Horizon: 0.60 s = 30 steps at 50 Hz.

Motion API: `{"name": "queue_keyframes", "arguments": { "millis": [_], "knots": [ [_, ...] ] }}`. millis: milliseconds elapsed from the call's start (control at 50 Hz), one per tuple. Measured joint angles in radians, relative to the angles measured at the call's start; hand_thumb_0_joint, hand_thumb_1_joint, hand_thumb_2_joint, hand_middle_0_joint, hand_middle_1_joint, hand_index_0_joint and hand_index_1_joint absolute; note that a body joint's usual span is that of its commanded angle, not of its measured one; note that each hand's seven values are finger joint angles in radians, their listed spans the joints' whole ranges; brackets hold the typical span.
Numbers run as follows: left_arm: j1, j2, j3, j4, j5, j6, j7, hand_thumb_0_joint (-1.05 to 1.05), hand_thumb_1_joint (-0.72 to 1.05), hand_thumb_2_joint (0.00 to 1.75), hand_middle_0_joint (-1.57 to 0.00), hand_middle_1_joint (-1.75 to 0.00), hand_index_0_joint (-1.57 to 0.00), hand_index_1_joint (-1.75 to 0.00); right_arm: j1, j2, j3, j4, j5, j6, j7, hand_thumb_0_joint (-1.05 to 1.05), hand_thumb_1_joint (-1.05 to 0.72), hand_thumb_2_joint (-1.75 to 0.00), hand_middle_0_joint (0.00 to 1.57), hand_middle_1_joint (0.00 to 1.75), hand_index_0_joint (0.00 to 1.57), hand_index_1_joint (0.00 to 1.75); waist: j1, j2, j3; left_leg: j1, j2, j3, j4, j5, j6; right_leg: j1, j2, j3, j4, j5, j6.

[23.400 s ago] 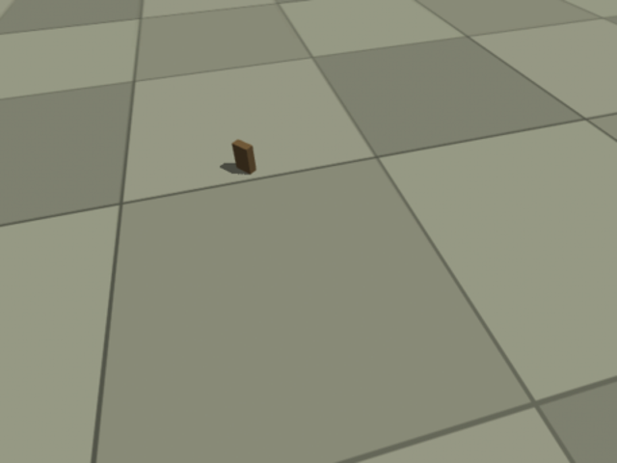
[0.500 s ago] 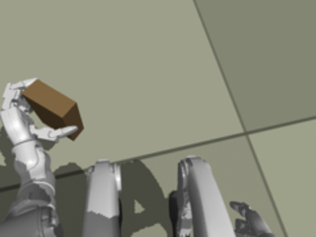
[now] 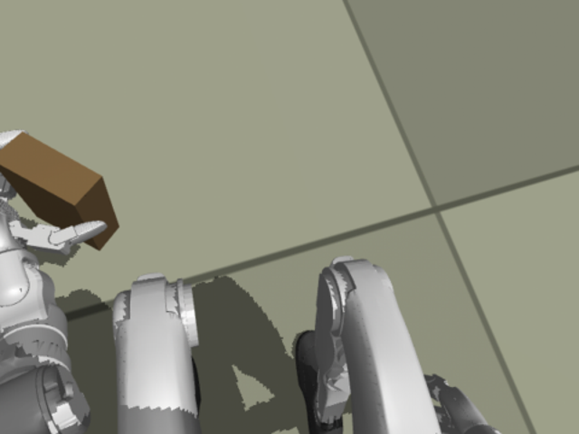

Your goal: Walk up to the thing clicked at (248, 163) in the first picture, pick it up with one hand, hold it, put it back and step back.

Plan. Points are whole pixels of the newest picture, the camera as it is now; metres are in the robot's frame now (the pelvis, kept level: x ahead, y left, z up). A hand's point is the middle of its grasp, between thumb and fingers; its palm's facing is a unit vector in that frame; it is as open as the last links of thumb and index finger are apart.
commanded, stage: crouch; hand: left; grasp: from the side
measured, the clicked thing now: (65, 198) +0.44 +0.27 -0.10
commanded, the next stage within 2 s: lower in 0.24 s
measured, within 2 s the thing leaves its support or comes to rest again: neither
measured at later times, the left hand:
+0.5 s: hand (59, 210) +0.43 +0.29 -0.13, palm faces +0.41 -0.91 -0.04, open 13.3 cm
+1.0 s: hand (71, 218) +0.44 +0.30 -0.19, palm faces +0.41 -0.91 -0.06, open 13.3 cm
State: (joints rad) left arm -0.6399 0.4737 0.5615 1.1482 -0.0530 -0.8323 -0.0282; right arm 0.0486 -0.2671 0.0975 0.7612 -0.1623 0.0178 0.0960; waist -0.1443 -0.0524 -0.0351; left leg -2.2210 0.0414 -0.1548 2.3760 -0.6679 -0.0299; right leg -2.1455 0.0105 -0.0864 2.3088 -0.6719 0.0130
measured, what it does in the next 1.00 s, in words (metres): lowers itself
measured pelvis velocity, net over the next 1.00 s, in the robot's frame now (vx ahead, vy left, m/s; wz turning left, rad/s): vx -0.01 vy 0.01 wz -0.10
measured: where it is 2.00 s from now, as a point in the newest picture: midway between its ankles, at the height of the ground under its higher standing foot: (254, 419)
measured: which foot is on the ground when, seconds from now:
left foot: down 0.00-1.00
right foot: down 0.00-1.00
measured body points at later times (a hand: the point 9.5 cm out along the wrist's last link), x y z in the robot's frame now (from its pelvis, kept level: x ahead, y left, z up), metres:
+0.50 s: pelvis +0.00 +0.01 -0.03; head +0.22 +0.10 +0.35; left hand +0.40 +0.34 -0.12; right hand +0.13 -0.26 -0.14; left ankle +0.09 +0.14 -0.31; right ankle +0.11 -0.12 -0.31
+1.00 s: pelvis -0.01 +0.01 -0.05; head +0.23 +0.14 +0.31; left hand +0.41 +0.34 -0.18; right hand +0.13 -0.26 -0.12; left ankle +0.09 +0.14 -0.31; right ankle +0.11 -0.12 -0.31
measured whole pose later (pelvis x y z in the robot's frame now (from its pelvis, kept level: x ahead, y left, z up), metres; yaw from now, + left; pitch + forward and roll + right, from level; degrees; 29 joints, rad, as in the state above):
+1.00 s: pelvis -0.01 +0.01 -0.05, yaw -6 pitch +18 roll -13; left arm -0.60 0.70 0.61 1.28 -0.06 -0.96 0.02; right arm -0.10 -0.34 0.33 0.65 -0.29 0.03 0.14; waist -0.22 -0.18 0.20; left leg -2.26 0.03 -0.30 2.60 -0.69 -0.02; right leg -2.13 0.05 -0.19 2.43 -0.65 0.05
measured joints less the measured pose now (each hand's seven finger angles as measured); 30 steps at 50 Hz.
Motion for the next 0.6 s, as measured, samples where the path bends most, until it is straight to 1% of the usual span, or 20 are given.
{"name": "queue_keyframes", "arguments": {
  "millis": [80, 180, 300, 440, 540, 600],
  "knots": [
    [0.009, 0.016, 0.000, 0.001, -0.009, 0.005, -0.020, 0.00, -0.61, 0.67, -0.50, -0.95, -0.51, -0.94, -0.007, -0.010, 0.014, -0.005, -0.005, 0.004, 0.003, 0.00, -0.92, -0.91, 0.20, 0.30, 0.20, 0.30, 0.000, -0.003, 0.014, -0.017, 0.000, -0.009, 0.027, -0.005, 0.001, -0.013, 0.003, -0.006, 0.019, -0.001, 0.003],
    [0.021, 0.018, 0.005, -0.002, -0.026, 0.003, -0.023, 0.00, -0.61, 0.67, -0.49, -0.95, -0.51, -0.94, -0.019, -0.020, 0.031, -0.012, -0.014, 0.007, 0.007, 0.00, -0.92, -0.91, 0.20, 0.30, 0.20, 0.30, 0.000, -0.010, 0.036, -0.028, -0.003, -0.021, 0.057, -0.013, 0.000, -0.018, 0.005, -0.014, 0.043, -0.007, 0.006],
    [0.034, 0.022, 0.006, -0.019, -0.018, -0.007, -0.021, 0.00, -0.61, 0.68, -0.49, -0.95, -0.50, -0.95, -0.039, -0.024, 0.046, -0.019, -0.028, 0.012, 0.009, 0.00, -0.92, -0.91, 0.20, 0.30, 0.20, 0.30, 0.000, -0.023, 0.057, -0.037, -0.005, -0.037, 0.088, -0.019, -0.003, -0.023, 0.008, -0.025, 0.065, -0.010, 0.007],
    [0.030, 0.044, 0.006, -0.010, -0.021, -0.024, -0.010, -0.01, -0.61, 0.67, -0.49, -0.96, -0.51, -0.95, -0.061, -0.027, 0.068, -0.024, -0.043, 0.015, 0.014, 0.00, -0.93, -0.91, 0.20, 0.30, 0.20, 0.30, -0.005, -0.030, 0.077, -0.048, -0.007, -0.052, 0.119, -0.025, -0.002, -0.026, 0.011, -0.034, 0.084, -0.012, 0.012],
    [0.022, 0.073, 0.011, 0.048, -0.029, -0.044, 0.004, -0.01, -0.61, 0.66, -0.49, -0.96, -0.51, -0.96, -0.080, -0.033, 0.101, -0.040, -0.053, 0.016, 0.022, 0.00, -0.93, -0.91, 0.20, 0.30, 0.20, 0.30, -0.017, -0.041, 0.106, -0.056, -0.006, -0.066, 0.145, -0.025, 0.003, -0.029, 0.018, -0.044, 0.097, -0.005, 0.020],
    [0.026, 0.093, 0.023, 0.062, -0.018, -0.058, 0.008, -0.01, -0.61, 0.66, -0.49, -0.96, -0.51, -0.96, -0.092, -0.033, 0.122, -0.053, -0.064, 0.018, 0.027, 0.00, -0.92, -0.91, 0.20, 0.30, 0.20, 0.30, -0.026, -0.058, 0.135, -0.057, -0.006, -0.078, 0.162, -0.024, 0.002, -0.027, 0.023, -0.052, 0.105, 0.001, 0.023]
  ]
}}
